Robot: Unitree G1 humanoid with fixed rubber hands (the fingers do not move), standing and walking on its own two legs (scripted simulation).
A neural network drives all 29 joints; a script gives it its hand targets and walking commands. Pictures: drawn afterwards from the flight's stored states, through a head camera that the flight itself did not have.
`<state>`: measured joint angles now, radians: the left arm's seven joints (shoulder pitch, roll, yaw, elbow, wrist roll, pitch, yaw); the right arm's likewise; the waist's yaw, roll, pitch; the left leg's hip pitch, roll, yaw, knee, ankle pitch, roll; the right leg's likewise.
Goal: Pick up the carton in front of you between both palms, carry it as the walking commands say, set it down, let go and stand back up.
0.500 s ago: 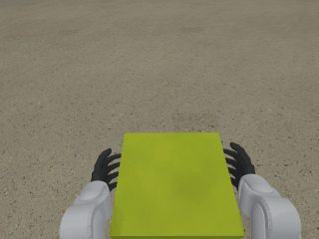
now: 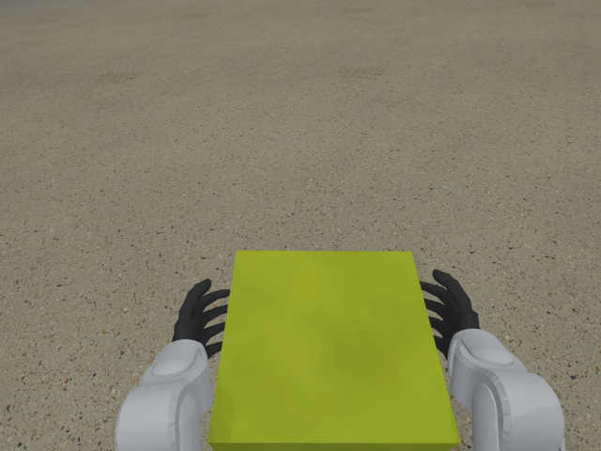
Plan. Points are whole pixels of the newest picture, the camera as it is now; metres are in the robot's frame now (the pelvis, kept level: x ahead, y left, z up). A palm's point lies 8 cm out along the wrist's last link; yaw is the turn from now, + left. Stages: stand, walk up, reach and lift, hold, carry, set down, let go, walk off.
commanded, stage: carry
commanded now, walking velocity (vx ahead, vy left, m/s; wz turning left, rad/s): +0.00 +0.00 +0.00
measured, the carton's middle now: (321, 373) +0.24 +0.00 +0.03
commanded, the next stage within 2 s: hold in 1.60 s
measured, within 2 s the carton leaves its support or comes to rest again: neither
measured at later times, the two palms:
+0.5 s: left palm (204, 329) +0.27 +0.14 +0.09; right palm (445, 311) +0.28 -0.16 +0.09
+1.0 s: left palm (202, 359) +0.26 +0.16 +0.04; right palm (433, 341) +0.27 -0.14 +0.04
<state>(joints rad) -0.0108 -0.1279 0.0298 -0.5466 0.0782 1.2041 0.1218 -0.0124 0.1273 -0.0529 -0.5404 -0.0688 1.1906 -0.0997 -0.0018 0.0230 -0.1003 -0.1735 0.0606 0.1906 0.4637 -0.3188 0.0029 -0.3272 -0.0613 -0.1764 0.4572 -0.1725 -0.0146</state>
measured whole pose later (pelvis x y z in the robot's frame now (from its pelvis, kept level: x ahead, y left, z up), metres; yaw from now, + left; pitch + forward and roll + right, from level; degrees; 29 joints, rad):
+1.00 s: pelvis +0.00 +0.00 +0.00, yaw +1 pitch +2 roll +0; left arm -0.12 -0.13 0.10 -0.01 0.19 0.89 0.05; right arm -0.12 0.13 -0.11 -0.02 -0.20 0.89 -0.03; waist 0.00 0.00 -0.10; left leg -0.18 0.05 0.17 0.49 -0.34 0.00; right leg -0.33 -0.08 -0.20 0.49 -0.19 -0.02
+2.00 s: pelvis -0.04 -0.01 +0.01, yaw +10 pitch -8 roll +0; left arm -0.21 -0.14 0.18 0.20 0.24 0.70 0.01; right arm -0.22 0.14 -0.17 0.18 -0.27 0.72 -0.01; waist 0.00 0.03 0.07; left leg -0.03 -0.01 -0.01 0.40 -0.24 0.01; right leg -0.11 -0.02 -0.01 0.37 -0.13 0.02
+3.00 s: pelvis -0.08 -0.01 -0.15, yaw +10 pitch +38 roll +0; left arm -0.71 -0.08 0.35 0.68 0.21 0.20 0.05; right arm -0.62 0.14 -0.48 0.51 -0.23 0.22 -0.03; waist -0.08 0.06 -0.21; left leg -1.50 -0.07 -0.03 1.35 -0.51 0.01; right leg -1.57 -0.01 0.04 1.27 -0.36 0.04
